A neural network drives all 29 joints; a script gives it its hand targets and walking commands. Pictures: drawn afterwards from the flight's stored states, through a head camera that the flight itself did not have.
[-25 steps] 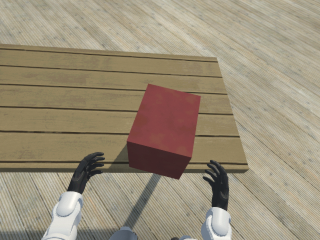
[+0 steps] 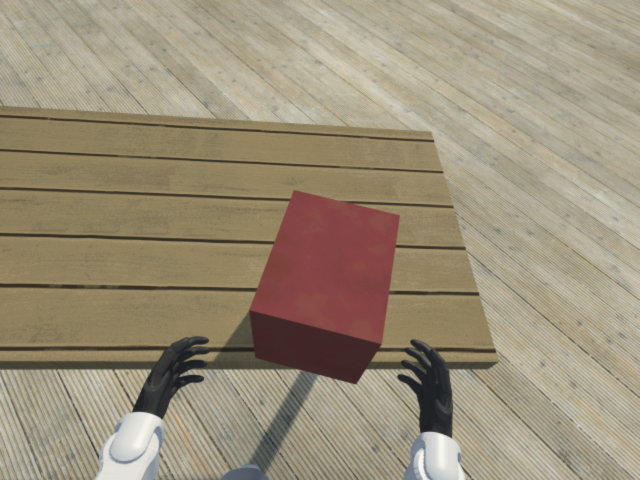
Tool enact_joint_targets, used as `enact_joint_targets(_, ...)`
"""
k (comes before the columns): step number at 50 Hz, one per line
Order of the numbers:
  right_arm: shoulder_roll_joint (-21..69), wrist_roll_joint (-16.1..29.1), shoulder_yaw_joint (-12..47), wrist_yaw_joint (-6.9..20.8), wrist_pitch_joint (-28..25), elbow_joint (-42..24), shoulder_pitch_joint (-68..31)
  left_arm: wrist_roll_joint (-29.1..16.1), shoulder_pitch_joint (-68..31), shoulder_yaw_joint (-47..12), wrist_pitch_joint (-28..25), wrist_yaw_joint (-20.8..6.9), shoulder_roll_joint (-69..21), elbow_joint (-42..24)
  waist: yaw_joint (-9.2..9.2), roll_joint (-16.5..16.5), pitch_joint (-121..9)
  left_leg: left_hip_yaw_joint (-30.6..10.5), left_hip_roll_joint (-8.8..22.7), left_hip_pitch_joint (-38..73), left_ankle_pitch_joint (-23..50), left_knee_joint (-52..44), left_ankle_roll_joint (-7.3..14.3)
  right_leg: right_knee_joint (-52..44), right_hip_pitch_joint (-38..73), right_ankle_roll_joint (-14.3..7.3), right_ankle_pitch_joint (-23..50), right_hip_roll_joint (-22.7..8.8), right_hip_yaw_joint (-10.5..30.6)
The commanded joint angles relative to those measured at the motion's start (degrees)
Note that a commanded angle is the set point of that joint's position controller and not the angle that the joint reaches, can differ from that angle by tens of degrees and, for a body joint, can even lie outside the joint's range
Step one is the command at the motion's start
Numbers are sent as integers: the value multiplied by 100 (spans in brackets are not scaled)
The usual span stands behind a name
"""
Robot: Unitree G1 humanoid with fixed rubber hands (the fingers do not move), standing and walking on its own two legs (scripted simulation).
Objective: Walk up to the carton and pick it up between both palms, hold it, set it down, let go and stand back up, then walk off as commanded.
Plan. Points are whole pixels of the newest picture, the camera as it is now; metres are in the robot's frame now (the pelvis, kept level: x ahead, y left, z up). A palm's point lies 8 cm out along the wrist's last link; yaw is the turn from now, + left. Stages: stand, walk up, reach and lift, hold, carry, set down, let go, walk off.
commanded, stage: set down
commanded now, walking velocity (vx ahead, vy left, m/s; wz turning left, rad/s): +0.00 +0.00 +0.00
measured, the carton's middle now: (325, 288) +0.41 -0.01 -0.08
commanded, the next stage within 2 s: let go in 1.40 s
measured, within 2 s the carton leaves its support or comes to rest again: neither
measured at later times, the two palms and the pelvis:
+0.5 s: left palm (138, 442) +0.18 +0.22 -0.08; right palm (446, 451) +0.18 -0.16 -0.06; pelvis +0.00 +0.01 +0.00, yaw +1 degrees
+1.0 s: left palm (149, 454) +0.17 +0.20 -0.08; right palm out of the picture +0.15 -0.20 -0.07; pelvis -0.01 +0.00 +0.01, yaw +0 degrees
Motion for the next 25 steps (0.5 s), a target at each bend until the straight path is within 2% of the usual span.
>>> enact_joint_targets(1, -1023, -28, 126, 85, -352, -1107, 494, -31, -63, 169, -7, -51, 915, -2054, 71, 1084, -1922, -360, 170, 2461, 3088, -844, -743, -812, 422, -343, 1380, 311, -173)
enact_joint_targets(3, -1122, 46, 100, 130, -341, -1055, 590, 25, 242, 240, 125, -23, 904, -2008, 153, 1181, -1712, -347, 129, 2530, 3356, -858, -768, -859, 494, -368, 1458, 351, -206)
enact_joint_targets(4, -1142, 20, 74, 171, -373, -1006, 586, -2, 298, 185, 118, -19, 892, -2063, 118, 1128, -1862, -323, 152, 2773, 3502, -966, -808, -970, 644, -367, 1575, 389, -256)
enact_joint_targets(5, -1177, 57, 29, 202, -369, -1117, 460, -41, 188, 163, 123, 8, 911, -2157, 82, 1182, -1807, -339, 160, 2649, 3393, -905, -815, -911, 487, -361, 1401, 380, -214)
enact_joint_targets(6, -1109, 40, 82, 241, -346, -932, 690, 27, 271, 68, 114, 18, 806, -2322, 73, 1295, -1701, -379, 177, 2765, 3642, -1016, -843, -995, 615, -419, 1450, 367, -228)
enact_joint_targets(7, -1185, 6, 73, 347, -338, -894, 634, 125, 366, 144, 203, 65, 729, -2080, 227, 1348, -1615, -343, 160, 2615, 3513, -982, -878, -893, 516, -437, 1239, 403, -236)
enact_joint_targets(8, -1292, -26, -32, 390, -289, -719, 677, 117, 462, 102, 276, 75, 733, -2121, 217, 1414, -1576, -407, 216, 2767, 3632, -1061, -915, -976, 512, -470, 1143, 391, -253)
enact_joint_targets(9, -1272, -11, -108, 414, -340, -952, 648, 37, 502, 45, 243, 86, 795, -2198, 196, 1262, -1649, -379, 214, 2827, 3560, -1106, -871, -1034, 616, -447, 1303, 367, -240)
enact_joint_targets(10, -1463, -52, -168, 463, -277, -795, 672, 115, 495, 44, 307, 151, 689, -2136, 209, 1267, -1664, -344, 200, 2756, 3389, -1144, -894, -1009, 621, -465, 1113, 427, -273)
enact_joint_targets(11, -1491, -75, -290, 510, -223, -759, 648, 50, 632, -89, 333, 182, 662, -2111, 116, 1275, -1549, -402, 292, 2805, 3375, -1253, -950, -1049, 647, -453, 1065, 400, -270)
enact_joint_targets(12, -1402, -62, -216, 567, -153, -804, 728, 91, 622, -1, 327, 207, 685, -2048, 225, 1277, -1282, -368, 264, 2504, 3137, -1323, -935, -1016, 771, -449, 970, 353, -240)
enact_joint_targets(13, -1565, -63, -261, 678, -21, -467, 647, 205, 661, -149, 443, 259, 544, -1934, 198, 1504, -1223, -407, 301, 2676, 3149, -1536, -986, -1161, 726, -502, 882, 400, -305)
enact_joint_targets(14, -1525, -76, -309, 679, -44, -464, 614, 190, 550, -64, 396, 297, 539, -2046, 191, 1451, -1297, -327, 223, 2607, 3291, -1375, -966, -1070, 827, -508, 992, 393, -247)
enact_joint_targets(15, -1643, -116, -351, 757, 54, -318, 551, 220, 623, -128, 498, 311, 440, -1910, 172, 1417, -1110, -429, 314, 2745, 3323, -1548, -1013, -1179, 763, -504, 929, 400, -259)
enact_joint_targets(17, -1583, -215, -410, 748, 88, -479, 611, 135, 602, -108, 501, 319, 472, -1896, 182, 1135, -1106, -323, 245, 2528, 3043, -1568, -924, -1127, 938, -487, 932, 368, -213)
enact_joint_targets(18, -1733, -157, -494, 825, 171, -281, 413, 161, 440, -254, 545, 401, 438, -1873, 79, 1299, -1078, -448, 341, 2688, 2896, -1651, -993, -1205, 794, -479, 808, 336, -178)
enact_joint_targets(19, -1721, -139, -554, 834, 221, -247, 340, 208, 401, -234, 585, 471, 449, -1939, 159, 1462, -1035, -409, 347, 2655, 2786, -1705, -1004, -1188, 917, -502, 710, 323, -212)
enact_joint_targets(20, -1787, -180, -591, 952, 325, 46, 275, 328, 451, -246, 692, 558, 291, -1727, 201, 1511, -838, -531, 438, 2586, 2589, -1852, -1060, -1235, 818, -519, 470, 340, -226)
enact_joint_targets(21, -1766, -254, -603, 958, 423, -128, 297, 323, 480, -262, 729, 574, 290, -1603, 136, 1355, -665, -522, 468, 2304, 2305, -1944, -993, -1175, 903, -474, 528, 304, -202)
enact_joint_targets(22, -1803, -332, -611, 990, 526, -21, 277, 348, 319, -213, 814, 588, 240, -1533, 195, 1410, -620, -400, 381, 2344, 2190, -1971, -997, -1238, 958, -519, 394, 272, -190)
enact_joint_targets(23, -1963, -326, -756, 1011, 622, 18, 97, 280, 297, -388, 955, 628, 226, -1454, 87, 1501, -546, -460, 456, 2268, 2017, -1986, -997, -1159, 893, -478, 367, 281, -194)
enact_joint_targets(24, -1881, -354, -676, 1034, 655, -9, 138, 331, 179, -375, 924, 645, 140, -1452, 160, 1341, -659, -440, 410, 2299, 2021, -2005, -949, -1229, 956, -487, 389, 260, -162)
enact_joint_targets(25, -1874, -365, -709, 1045, 697, -271, -37, 183, 79, -386, 975, 666, 253, -1515, 134, 1198, -630, -420, 441, 2199, 1736, -2071, -926, -1232, 969, -444, 381, 221, -145)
